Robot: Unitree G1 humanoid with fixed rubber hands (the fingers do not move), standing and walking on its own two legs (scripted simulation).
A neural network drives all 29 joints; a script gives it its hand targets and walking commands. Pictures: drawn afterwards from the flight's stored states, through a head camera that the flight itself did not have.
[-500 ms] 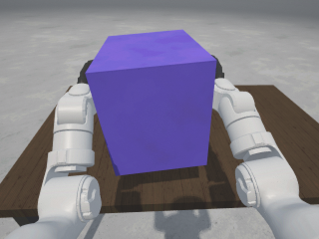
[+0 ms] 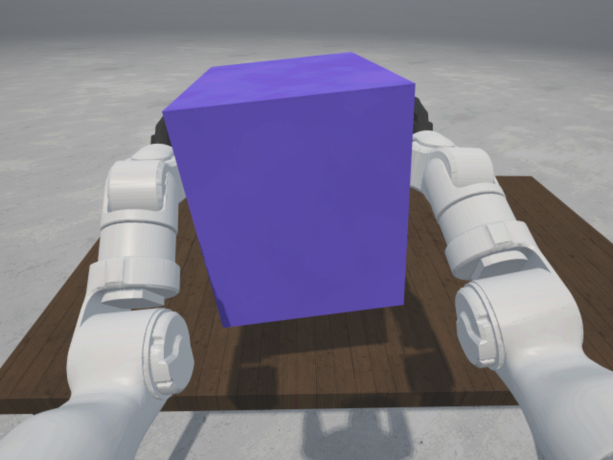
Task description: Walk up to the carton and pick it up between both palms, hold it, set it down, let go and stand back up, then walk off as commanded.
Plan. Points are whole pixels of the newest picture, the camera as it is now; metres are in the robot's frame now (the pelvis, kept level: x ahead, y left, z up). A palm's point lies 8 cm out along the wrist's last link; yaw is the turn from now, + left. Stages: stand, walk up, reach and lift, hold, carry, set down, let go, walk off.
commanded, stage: hold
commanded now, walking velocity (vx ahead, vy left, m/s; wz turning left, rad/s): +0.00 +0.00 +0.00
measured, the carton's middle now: (295, 171) +0.40 -0.01 +0.26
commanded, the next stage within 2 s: none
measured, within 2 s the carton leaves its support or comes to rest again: neither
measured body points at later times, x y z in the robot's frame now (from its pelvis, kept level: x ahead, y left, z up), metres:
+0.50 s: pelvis +0.01 +0.00 +0.00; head -0.08 +0.01 +0.44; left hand +0.40 +0.15 +0.28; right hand +0.40 -0.15 +0.29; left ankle -0.01 +0.14 -0.74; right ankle +0.05 -0.14 -0.74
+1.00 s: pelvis +0.01 +0.00 +0.00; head -0.08 +0.02 +0.44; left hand +0.39 +0.15 +0.28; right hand +0.39 -0.15 +0.30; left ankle -0.01 +0.14 -0.74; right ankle +0.05 -0.14 -0.74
